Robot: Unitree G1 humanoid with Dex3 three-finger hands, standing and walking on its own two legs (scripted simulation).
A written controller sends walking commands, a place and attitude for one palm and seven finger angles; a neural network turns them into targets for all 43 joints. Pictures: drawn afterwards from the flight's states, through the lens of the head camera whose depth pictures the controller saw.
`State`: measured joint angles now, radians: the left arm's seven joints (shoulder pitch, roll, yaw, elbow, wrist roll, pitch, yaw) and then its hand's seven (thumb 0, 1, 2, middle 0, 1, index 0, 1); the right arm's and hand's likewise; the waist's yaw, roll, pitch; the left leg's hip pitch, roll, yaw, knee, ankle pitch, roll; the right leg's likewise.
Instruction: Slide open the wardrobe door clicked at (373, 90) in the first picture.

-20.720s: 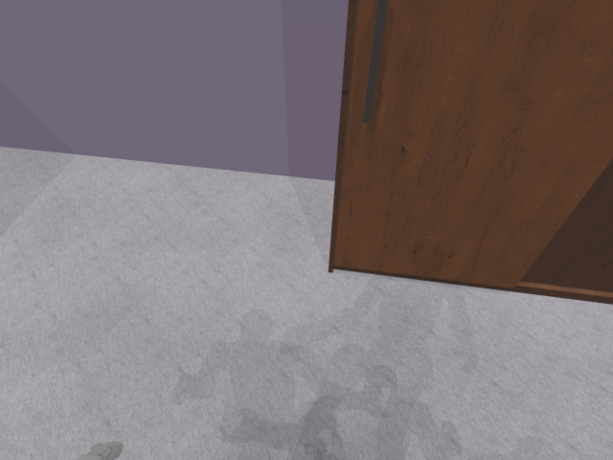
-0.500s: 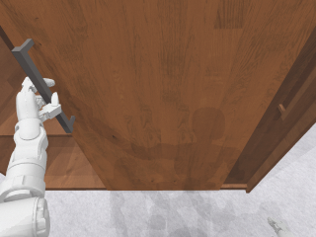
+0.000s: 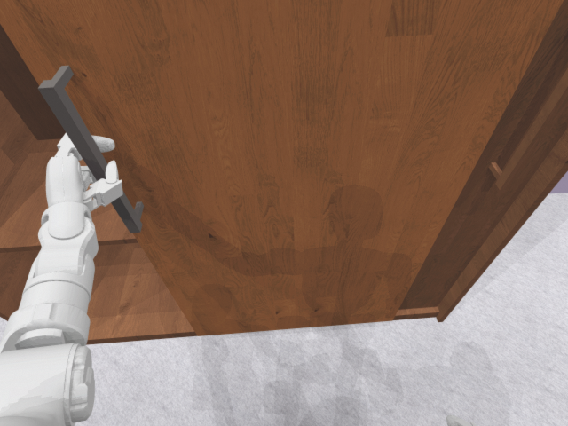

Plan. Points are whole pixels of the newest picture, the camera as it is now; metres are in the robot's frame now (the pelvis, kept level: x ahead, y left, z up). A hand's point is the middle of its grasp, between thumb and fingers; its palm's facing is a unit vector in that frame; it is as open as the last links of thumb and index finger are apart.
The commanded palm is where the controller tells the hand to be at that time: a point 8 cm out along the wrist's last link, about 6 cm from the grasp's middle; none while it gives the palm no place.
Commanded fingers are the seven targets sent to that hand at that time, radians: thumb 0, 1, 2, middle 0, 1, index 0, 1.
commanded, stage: stop walking and hold the door there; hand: left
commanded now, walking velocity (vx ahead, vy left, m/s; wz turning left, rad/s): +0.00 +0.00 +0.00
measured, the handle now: (105, 162) +0.46 +0.30 +0.12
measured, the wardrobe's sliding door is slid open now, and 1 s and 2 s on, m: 0.48 0.48 0.48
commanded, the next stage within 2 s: loosen the grip on the handle in 0.40 s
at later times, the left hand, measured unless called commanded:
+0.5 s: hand (115, 183) +0.41 +0.27 +0.12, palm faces +0.40 -0.87 -0.29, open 5.8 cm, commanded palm +0.37 +0.30 +0.14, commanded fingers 0.00 0.78 0.84 -0.45 -1.40 -0.45 -1.40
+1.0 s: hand (104, 180) +0.41 +0.28 +0.13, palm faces +0.40 -0.87 -0.28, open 13.5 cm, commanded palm +0.38 +0.31 +0.15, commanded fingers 0.00 -0.55 0.20 -0.25 -1.15 -0.25 -1.15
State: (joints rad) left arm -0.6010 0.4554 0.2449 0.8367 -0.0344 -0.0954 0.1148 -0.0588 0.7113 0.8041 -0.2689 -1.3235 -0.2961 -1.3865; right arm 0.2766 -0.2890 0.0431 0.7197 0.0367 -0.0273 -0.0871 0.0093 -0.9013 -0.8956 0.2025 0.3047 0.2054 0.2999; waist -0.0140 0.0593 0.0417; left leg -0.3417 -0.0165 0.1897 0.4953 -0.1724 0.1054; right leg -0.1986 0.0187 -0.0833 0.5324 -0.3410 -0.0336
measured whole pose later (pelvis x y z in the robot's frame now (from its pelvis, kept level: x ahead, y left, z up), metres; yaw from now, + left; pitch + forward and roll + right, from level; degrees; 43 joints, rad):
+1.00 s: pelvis +0.00 -0.03 +0.00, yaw +1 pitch +5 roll -1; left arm -0.66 0.55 0.36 0.82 0.04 0.03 0.01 -0.01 -0.46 0.25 -0.32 -1.24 -0.34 -1.29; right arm 0.30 -0.30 0.00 0.69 0.05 -0.06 -0.08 0.01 -0.90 -0.90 0.20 0.30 0.20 0.30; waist -0.03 0.00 -0.03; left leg -0.46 0.02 0.15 0.53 -0.16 0.07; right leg -0.29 0.05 -0.13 0.53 -0.33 -0.08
